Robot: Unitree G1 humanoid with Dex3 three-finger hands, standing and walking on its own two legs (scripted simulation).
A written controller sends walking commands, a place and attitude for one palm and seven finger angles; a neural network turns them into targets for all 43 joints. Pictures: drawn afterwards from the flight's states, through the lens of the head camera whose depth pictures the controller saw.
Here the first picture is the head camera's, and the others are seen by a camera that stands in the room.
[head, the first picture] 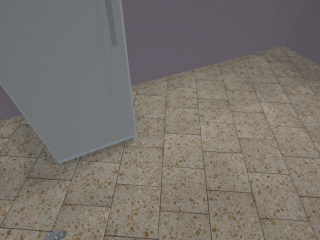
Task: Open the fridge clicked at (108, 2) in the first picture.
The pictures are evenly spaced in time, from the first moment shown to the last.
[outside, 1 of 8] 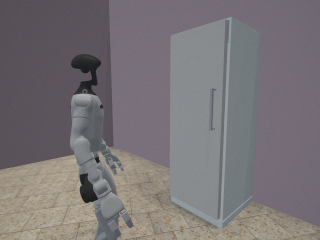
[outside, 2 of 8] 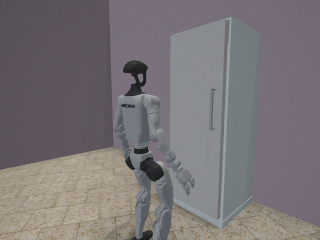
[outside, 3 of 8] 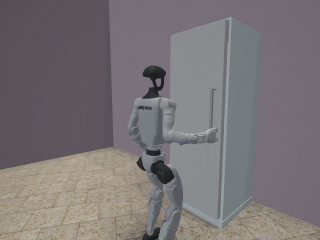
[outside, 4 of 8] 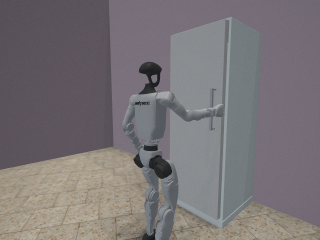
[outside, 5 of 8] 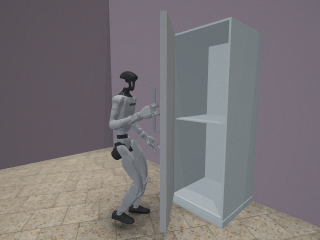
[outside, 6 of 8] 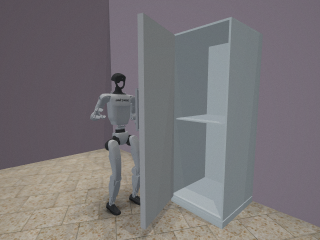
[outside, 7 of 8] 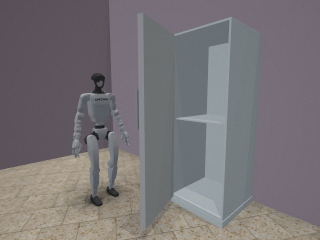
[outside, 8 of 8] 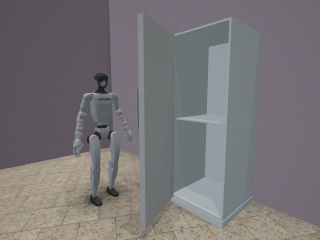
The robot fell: no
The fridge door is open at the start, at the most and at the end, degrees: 0 75 70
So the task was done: yes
